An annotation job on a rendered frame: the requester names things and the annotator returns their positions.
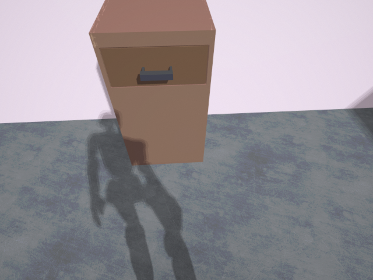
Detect drawer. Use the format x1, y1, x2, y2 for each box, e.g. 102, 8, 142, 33
100, 45, 208, 87

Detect cabinet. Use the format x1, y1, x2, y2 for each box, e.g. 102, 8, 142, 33
89, 0, 216, 166

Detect handle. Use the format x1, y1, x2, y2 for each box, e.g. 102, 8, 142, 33
140, 66, 173, 81

